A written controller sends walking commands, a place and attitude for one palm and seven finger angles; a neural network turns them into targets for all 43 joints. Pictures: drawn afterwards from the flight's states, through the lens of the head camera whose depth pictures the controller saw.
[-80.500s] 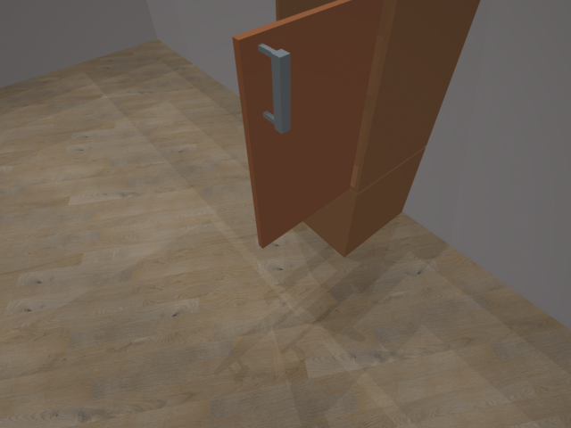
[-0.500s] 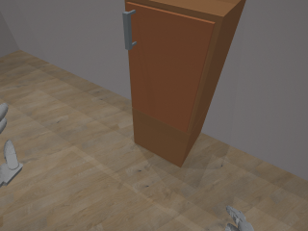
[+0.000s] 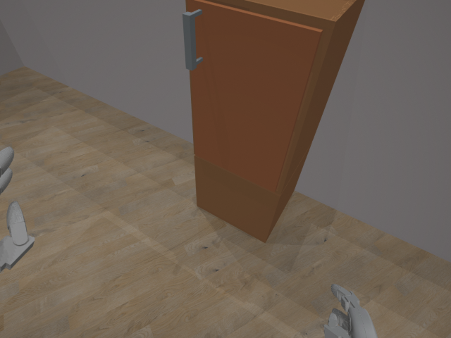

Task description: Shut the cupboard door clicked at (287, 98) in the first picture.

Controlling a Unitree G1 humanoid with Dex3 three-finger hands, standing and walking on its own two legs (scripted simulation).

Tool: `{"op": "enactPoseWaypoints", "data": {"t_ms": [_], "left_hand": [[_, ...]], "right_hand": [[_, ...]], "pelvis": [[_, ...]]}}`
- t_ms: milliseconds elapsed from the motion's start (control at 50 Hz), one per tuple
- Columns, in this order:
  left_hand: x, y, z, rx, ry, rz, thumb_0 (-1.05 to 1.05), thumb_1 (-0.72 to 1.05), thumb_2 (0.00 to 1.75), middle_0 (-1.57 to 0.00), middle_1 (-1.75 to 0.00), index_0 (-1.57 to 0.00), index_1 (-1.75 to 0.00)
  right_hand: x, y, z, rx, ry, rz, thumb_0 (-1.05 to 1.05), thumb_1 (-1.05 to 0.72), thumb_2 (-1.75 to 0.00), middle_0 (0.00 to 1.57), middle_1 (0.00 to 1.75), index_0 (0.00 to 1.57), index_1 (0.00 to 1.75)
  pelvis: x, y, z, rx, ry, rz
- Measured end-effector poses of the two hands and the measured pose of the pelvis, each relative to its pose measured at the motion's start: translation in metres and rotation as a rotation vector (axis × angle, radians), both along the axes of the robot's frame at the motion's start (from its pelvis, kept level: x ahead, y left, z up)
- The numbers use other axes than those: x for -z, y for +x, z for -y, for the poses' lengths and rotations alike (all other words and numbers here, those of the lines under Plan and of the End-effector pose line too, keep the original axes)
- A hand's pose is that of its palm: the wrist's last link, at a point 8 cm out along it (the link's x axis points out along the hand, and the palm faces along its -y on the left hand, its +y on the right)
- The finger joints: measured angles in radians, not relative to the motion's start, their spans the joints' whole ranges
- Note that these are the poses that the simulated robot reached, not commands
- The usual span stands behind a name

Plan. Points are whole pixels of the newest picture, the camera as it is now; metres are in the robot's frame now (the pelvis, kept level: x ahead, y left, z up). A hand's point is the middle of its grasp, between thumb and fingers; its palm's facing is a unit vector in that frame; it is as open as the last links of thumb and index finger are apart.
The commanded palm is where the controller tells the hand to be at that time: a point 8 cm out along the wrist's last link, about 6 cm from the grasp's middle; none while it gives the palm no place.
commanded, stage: stop stepping back and stand still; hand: left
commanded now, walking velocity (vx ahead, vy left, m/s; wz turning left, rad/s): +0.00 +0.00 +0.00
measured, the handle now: (194, 40) +0.84 +0.13 +0.15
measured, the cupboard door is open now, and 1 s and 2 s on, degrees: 0 0 0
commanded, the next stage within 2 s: let the arm hang, fingers relaxed in 0.56 s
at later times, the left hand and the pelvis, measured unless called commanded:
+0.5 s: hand out of the picture +0.17 +0.28 +0.16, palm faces +0.44 -0.78 -0.43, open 7.4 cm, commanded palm +0.11 +0.31 +0.18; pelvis -0.02 +0.01 +0.00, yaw +1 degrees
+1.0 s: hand out of the picture +0.00 +0.17 -0.18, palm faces +0.04 -0.99 -0.16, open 7.1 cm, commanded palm none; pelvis -0.03 +0.00 -0.01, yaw +4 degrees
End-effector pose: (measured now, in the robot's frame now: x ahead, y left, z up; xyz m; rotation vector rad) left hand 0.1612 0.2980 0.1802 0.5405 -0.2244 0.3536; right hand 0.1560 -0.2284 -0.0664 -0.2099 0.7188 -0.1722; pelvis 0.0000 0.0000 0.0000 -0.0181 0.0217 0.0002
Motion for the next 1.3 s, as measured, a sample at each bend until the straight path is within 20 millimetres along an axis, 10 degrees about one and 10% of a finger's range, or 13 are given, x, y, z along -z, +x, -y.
{"op": "enactPoseWaypoints", "data": {"t_ms": [660,700,780,860,960,1120,1300], "left_hand": [[0.008,-0.034,-0.018,-0.082,-0.031,-0.021,0.02,0.89,0.9,-0.21,-0.3,-0.21,-0.3],[0.034,-0.026,-0.02,-0.065,-0.045,-0.116,0.01,0.9,0.9,-0.21,-0.3,-0.21,-0.3],[0.146,-0.022,-0.017,-0.095,-0.2,-0.59,0.0,0.9,0.9,-0.2,-0.3,-0.2,-0.29],[0.247,-0.066,0.019,-0.101,-0.353,-1.011,0.01,0.91,0.9,-0.2,-0.3,-0.2,-0.29],[0.322,-0.143,0.073,-0.115,-0.56,-1.338,0.01,0.92,0.9,-0.2,-0.3,-0.2,-0.29],[0.334,-0.229,0.073,-0.283,-0.648,-1.557,0.01,0.97,0.9,-0.2,-0.3,-0.21,-0.29],[0.313,-0.266,0.063,-0.4,-0.608,-1.632,0.01,0.92,0.9,-0.2,-0.3,-0.2,-0.29]], "right_hand": [[0.006,-0.025,-0.013,-0.034,-0.003,-0.023,0.01,-0.9,-0.9,0.21,0.3,0.2,0.3],[0.015,-0.022,-0.01,-0.081,0.015,-0.032,0.01,-0.9,-0.9,0.21,0.3,0.2,0.3],[0.04,-0.024,0.004,-0.11,0.02,-0.113,0.01,-0.9,-0.9,0.21,0.3,0.2,0.3],[0.051,-0.048,0.019,-0.071,0.003,-0.204,0.01,-0.9,-0.9,0.21,0.3,0.2,0.3],[0.053,-0.1,0.032,-0.025,-0.047,-0.402,0.01,-0.9,-0.9,0.21,0.3,0.2,0.3],[0.06,-0.17,0.025,0.023,-0.035,-0.654,0.01,-0.91,-0.9,0.2,0.3,0.2,0.3],[0.082,-0.183,-0.007,0.026,0.09,-0.678,0.01,-0.91,-0.9,0.2,0.3,0.2,0.3]], "pelvis": [[-0.003,-0.021,-0.01,-0.025,-0.009,0.005],[0.0,-0.023,-0.011,-0.04,-0.012,0.0],[0.007,-0.03,-0.015,-0.045,-0.006,0.006],[0.01,-0.034,-0.011,-0.042,0.005,0.017],[0.01,-0.034,-0.002,-0.057,0.003,0.03],[0.002,-0.032,0.003,-0.071,-0.009,0.031],[-0.001,-0.03,0.0,-0.058,0.001,0.04]]}}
